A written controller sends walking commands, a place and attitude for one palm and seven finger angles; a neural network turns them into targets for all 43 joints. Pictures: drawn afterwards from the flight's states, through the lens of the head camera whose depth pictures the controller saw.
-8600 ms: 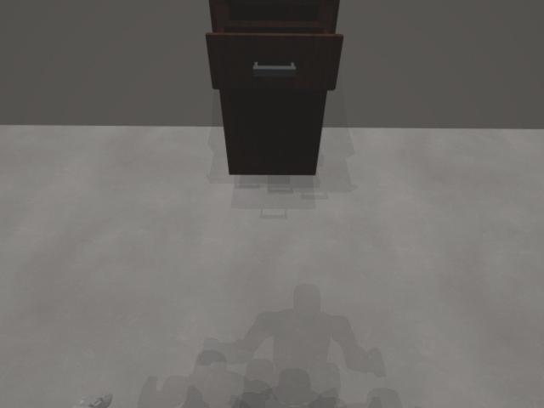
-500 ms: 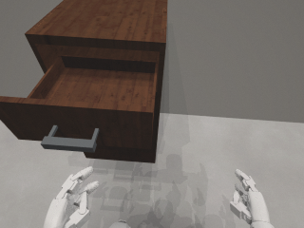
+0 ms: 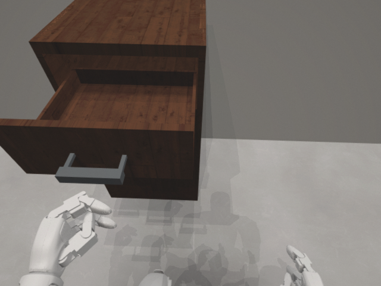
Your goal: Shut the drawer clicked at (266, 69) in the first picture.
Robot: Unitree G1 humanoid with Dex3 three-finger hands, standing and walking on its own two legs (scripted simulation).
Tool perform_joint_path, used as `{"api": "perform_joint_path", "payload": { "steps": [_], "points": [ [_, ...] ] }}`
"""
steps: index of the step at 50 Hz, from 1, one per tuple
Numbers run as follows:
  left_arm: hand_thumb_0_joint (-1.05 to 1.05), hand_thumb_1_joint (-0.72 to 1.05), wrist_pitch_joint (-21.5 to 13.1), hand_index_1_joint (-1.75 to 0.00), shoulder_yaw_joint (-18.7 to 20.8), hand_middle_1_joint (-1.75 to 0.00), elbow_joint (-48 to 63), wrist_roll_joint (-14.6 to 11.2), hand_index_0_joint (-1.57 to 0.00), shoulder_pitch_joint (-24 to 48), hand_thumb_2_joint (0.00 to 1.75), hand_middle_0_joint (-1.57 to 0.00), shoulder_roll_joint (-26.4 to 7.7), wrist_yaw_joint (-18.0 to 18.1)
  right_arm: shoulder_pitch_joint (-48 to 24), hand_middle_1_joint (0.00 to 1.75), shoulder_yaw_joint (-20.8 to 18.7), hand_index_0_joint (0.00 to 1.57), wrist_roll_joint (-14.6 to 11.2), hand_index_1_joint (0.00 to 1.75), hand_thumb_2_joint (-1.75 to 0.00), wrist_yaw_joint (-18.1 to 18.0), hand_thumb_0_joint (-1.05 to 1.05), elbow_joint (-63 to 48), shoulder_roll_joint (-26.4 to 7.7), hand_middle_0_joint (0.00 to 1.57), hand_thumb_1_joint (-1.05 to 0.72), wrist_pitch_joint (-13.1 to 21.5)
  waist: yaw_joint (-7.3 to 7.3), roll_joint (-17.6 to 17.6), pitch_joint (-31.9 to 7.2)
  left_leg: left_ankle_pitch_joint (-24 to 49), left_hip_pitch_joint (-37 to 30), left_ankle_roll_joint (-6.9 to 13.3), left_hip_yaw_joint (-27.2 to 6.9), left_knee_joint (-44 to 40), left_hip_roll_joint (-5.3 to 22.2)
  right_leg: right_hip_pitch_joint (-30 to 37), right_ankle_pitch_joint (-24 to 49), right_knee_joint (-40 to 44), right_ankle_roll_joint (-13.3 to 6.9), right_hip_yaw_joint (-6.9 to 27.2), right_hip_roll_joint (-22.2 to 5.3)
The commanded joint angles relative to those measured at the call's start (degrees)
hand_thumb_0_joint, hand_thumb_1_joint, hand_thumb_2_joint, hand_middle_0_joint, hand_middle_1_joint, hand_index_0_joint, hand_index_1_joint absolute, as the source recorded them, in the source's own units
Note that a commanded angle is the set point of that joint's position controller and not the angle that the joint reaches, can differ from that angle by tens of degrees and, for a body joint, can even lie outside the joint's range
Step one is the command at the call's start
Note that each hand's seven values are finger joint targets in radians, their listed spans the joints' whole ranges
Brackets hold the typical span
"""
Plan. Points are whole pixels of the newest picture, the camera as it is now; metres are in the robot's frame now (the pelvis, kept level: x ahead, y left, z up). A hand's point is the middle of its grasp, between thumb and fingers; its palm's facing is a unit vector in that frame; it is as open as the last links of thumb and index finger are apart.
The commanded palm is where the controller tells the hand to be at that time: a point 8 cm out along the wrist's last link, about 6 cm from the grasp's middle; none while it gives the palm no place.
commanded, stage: raise the hand and make a fist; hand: left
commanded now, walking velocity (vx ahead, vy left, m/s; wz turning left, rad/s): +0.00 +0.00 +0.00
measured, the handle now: (94, 167) +0.35 +0.24 +0.05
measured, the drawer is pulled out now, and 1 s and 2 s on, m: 0.29 0.29 0.29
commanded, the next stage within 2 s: bring the fist close to the handle in 1.04 s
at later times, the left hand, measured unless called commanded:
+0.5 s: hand (74, 233) +0.18 +0.19 +0.13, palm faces +0.05 -0.99 -0.10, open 3.2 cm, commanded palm +0.13 +0.25 +0.14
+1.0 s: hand (58, 238) +0.17 +0.20 +0.14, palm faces +0.07 -0.99 -0.13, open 3.3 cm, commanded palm +0.12 +0.26 +0.15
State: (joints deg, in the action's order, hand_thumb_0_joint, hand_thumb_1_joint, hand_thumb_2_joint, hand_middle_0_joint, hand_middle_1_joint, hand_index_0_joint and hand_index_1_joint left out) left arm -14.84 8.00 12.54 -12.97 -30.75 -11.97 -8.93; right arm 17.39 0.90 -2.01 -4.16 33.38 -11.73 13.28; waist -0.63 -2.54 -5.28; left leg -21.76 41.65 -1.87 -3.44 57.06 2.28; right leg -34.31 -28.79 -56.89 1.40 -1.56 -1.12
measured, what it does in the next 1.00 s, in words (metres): stands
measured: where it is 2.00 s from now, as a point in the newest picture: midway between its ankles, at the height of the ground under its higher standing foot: outside the picture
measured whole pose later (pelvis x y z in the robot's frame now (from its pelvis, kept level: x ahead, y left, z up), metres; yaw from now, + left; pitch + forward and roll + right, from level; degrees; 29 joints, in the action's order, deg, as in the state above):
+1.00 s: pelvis +0.03 -0.01 +0.03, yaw +1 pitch +0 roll -2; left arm -9.2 15.9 19.7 -18.9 -37.9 -16.0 -18.3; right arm 14.0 1.3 -4.5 -6.1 34.3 -13.5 21.8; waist 3.2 -3.3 -5.4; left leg -20.2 26.9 -2.7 -4.1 46.5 3.0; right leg -18.8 -26.2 -44.6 0.4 -2.8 -0.3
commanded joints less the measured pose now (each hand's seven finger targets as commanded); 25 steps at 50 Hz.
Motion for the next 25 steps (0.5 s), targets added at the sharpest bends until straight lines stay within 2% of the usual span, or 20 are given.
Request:
{"api": "perform_joint_path", "payload": {
  "steps": [1,2,3,4,5,9,10,11,15,16,17,18,20,21,22,24,25],
  "points": [
    [0.0,0.9,-3.9,-1.25,1.9,-1.25,14.9,-0.9,-1.08,-2.0,0.9,-1.08,-6.0,-2.3,-9.9,0.3,-3.3,0.2,-0.1,0.3,-0.9,-0.6,0.0,-12.1,-6.9,0.2,-0.9,5.8,1.38,1.0,-6.2,0.1,-9.9,3.4,2.4,-10.5,-2.1,-0.9,0.1,13.5,-1.5,-2.0,1.5],
    [0.0,0.9,-4.1,-1.27,2.8,-1.27,15.9,-1.2,-1.1,-2.8,0.9,-1.1,-6.6,-2.6,-9.7,0.3,-3.5,0.2,-0.3,0.3,-0.9,-0.6,0.0,-11.9,-6.8,0.2,-0.9,6.2,1.72,-0.1,-6.7,0.5,-10.7,3.3,2.4,-10.7,-2.1,-0.5,0.8,13.4,-1.7,-2.2,1.6],
    [0.0,0.9,-4.3,-1.3,2.4,-1.3,17.3,-1.6,-1.12,-3.0,0.9,-1.12,-6.2,-2.8,-9.5,0.3,-3.4,0.2,-0.3,0.3,-0.9,-0.7,0.0,-12.1,-6.8,0.2,-0.9,6.6,1.43,0.7,-7.3,0.8,-11.4,3.4,2.3,-10.8,-2.1,-0.4,1.5,13.4,-1.6,-2.6,1.7],
    [0.0,0.9,-4.6,-1.32,3.6,-1.32,18.0,-2.0,-1.14,-2.6,0.9,-1.14,-7.0,-2.6,-9.4,0.3,-3.5,0.2,-0.4,0.3,-0.9,-0.8,0.0,-11.6,-6.9,0.2,-0.9,6.9,1.58,-0.4,-7.0,1.6,-11.7,3.3,2.3,-10.8,-2.1,0.0,2.6,13.4,-1.7,-2.6,1.8],
    [0.0,0.9,-4.5,-1.34,4.3,-1.34,17.8,-1.9,-1.16,-2.8,0.9,-1.16,-7.5,-2.1,-9.9,0.3,-3.4,0.2,-0.2,0.3,-0.9,-0.9,0.0,-11.2,-6.9,0.2,-0.9,6.9,1.6,0.6,-6.0,1.5,-11.6,3.4,1.9,-11.0,-2.0,-0.2,2.7,13.6,-1.7,-2.8,2.0],
    [0.0,0.9,-4.6,-1.43,3.5,-1.43,19.3,-2.4,-1.24,-3.8,0.9,-1.24,-5.8,-1.6,-9.2,0.3,-3.4,0.2,-0.5,0.3,-0.9,-0.6,0.0,-11.2,-6.7,0.2,-0.9,7.3,1.53,-0.7,-5.2,3.0,-13.5,3.1,1.7,-12.2,-1.9,0.5,5.7,13.0,-1.8,-4.0,2.2],
    [0.0,0.9,-4.0,-1.45,4.3,-1.45,19.0,-1.7,-1.26,-5.1,0.9,-1.26,-6.7,-1.4,-10.0,0.3,-3.4,0.2,-0.3,0.3,-0.9,-0.6,0.0,-11.2,-6.8,0.2,-0.9,7.1,2.12,-1.2,-4.9,3.9,-13.7,3.3,1.7,-12.2,-1.8,1.1,6.9,13.1,-1.9,-3.9,2.3],
    [0.0,0.9,-3.5,-1.47,3.1,-1.47,19.5,-1.7,-1.28,-5.2,0.9,-1.28,-5.8,-1.6,-9.3,0.3,-3.3,0.2,-0.5,0.3,-0.9,-0.4,0.0,-11.5,-6.7,0.2,-0.9,7.0,1.71,-1.2,-4.9,4.2,-14.3,3.2,1.8,-12.5,-1.9,1.2,7.6,13.2,-1.8,-4.1,2.3],
    [0.0,0.9,-0.4,-1.56,3.3,-1.56,20.1,-1.3,-1.36,-7.6,0.9,-1.36,-6.3,-2.8,-10.5,0.3,-2.9,0.2,-0.5,0.3,-0.9,-0.2,0.0,-12.2,-6.7,0.2,-0.9,6.5,2.44,-1.4,-5.1,7.4,-15.6,3.3,1.7,-13.4,-1.8,3.8,12.1,13.6,-1.9,-4.3,2.3],
    [0.0,0.9,0.4,-1.58,2.9,-1.58,20.4,-1.6,-1.38,-7.7,0.9,-1.38,-5.8,-3.3,-10.2,0.3,-2.8,0.2,-0.8,0.3,-0.9,-0.2,0.0,-12.5,-6.4,0.2,-0.9,6.3,2.22,-1.0,-4.7,7.3,-16.0,3.2,1.9,-13.7,-1.8,3.7,12.5,14.0,-1.8,-4.3,2.4],
    [0.0,0.9,0.9,-1.6,4.1,-1.6,21.3,-1.7,-1.4,-7.3,0.9,-1.4,-7.2,-3.6,-10.4,0.3,-2.8,0.2,-1.0,0.3,-0.9,-0.3,0.0,-12.8,-6.4,0.2,-0.9,6.2,2.49,-0.6,-4.8,7.4,-16.2,3.1,1.8,-14.0,-1.7,4.3,12.6,14.3,-1.8,-4.4,2.5],
    [0.0,0.9,1.5,-1.6,3.6,-1.6,22.1,-2.0,-1.4,-7.0,0.9,-1.4,-6.6,-3.9,-10.7,0.3,-2.5,0.2,-0.9,0.3,-0.9,-0.4,0.0,-13.1,-6.4,0.2,-0.9,6.2,2.4,-0.4,-4.2,7.3,-16.4,3.2,1.9,-14.2,-1.9,4.5,12.8,14.7,-1.7,-4.3,2.5],
    [0.0,0.9,2.1,-1.6,5.4,-1.6,22.9,-2.3,-1.4,-5.9,0.9,-1.4,-8.1,-3.9,-11.3,0.3,-2.2,0.2,-1.0,0.3,-0.9,-0.7,0.0,-12.8,-6.3,0.2,-0.9,6.2,2.68,-0.9,-3.2,7.0,-16.9,3.1,1.7,-14.8,-1.9,5.0,12.4,15.6,-1.8,-4.3,2.8],
    [0.0,0.9,2.3,-1.6,5.8,-1.6,23.0,-2.6,-1.4,-6.5,0.9,-1.4,-8.0,-3.9,-10.8,0.3,-2.0,0.2,-1.1,0.3,-0.9,-0.8,0.0,-13.0,-6.0,0.2,-0.9,6.2,2.73,0.0,-3.4,7.0,-17.3,3.0,1.6,-15.2,-1.8,5.2,12.5,15.7,-1.8,-4.5,2.9],
    [0.0,0.9,2.4,-1.6,6.4,-1.6,23.6,-2.8,-1.4,-6.4,0.9,-1.4,-8.3,-4.1,-10.9,0.3,-2.0,0.2,-1.2,0.3,-0.9,-0.9,0.0,-13.0,-5.9,0.2,-0.9,6.3,2.86,-1.2,-3.2,7.4,-17.8,3.0,1.9,-15.2,-1.8,5.4,13.0,16.1,-1.8,-4.3,2.9],
    [0.0,0.9,2.3,-1.6,6.8,-1.6,25.1,-3.4,-1.4,-6.1,0.9,-1.4,-8.4,-4.5,-11.0,0.3,-1.7,0.2,-1.2,0.3,-0.9,-0.9,0.0,-13.1,-5.9,0.2,-0.9,6.7,2.95,-0.8,-4.3,8.0,-18.7,3.0,1.8,-15.5,-1.9,6.4,13.6,16.3,-1.8,-4.4,2.9],
    [0.0,0.9,2.5,-1.6,8.4,-1.6,25.0,-3.4,-1.4,-6.5,0.9,-1.4,-9.8,-4.4,-11.5,0.3,-1.6,0.2,-1.3,0.3,-0.9,-1.0,0.0,-12.7,-5.9,0.2,-0.9,6.9,3.5,-2.4,-4.1,8.8,-19.1,2.9,1.8,-15.6,-1.9,7.2,14.4,16.6,-2.1,-4.3,3.0]
  ]
}}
